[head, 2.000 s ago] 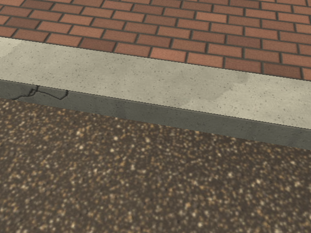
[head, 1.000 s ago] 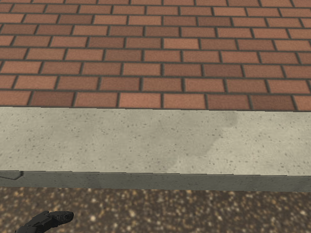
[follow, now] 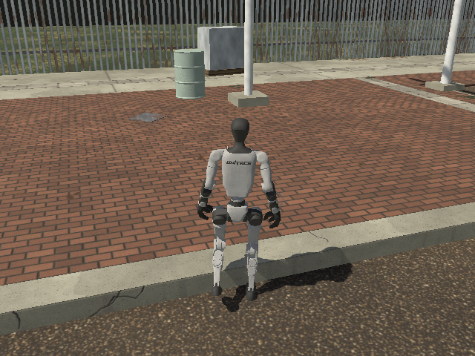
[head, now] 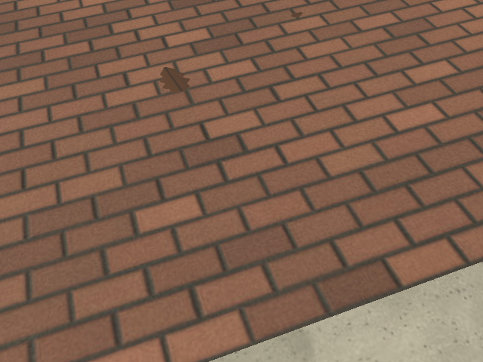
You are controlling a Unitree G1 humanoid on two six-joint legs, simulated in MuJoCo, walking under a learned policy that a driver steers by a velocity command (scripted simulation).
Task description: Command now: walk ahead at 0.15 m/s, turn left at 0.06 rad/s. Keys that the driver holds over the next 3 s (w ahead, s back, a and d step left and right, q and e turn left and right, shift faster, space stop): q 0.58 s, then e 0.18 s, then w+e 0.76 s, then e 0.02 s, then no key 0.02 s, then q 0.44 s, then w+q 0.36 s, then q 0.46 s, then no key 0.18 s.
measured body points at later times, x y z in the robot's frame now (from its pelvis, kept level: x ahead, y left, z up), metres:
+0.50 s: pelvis +0.02 +0.10 +0.01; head +0.05 +0.13 +0.46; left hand -0.01 +0.40 -0.12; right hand +0.30 -0.03 -0.04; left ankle +0.03 +0.28 -0.58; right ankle +0.06 -0.10 -0.74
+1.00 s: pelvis +0.01 +0.13 +0.02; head +0.00 +0.11 +0.47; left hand +0.00 +0.43 -0.08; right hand +0.28 -0.01 -0.04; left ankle +0.03 +0.28 -0.58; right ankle -0.02 +0.03 -0.64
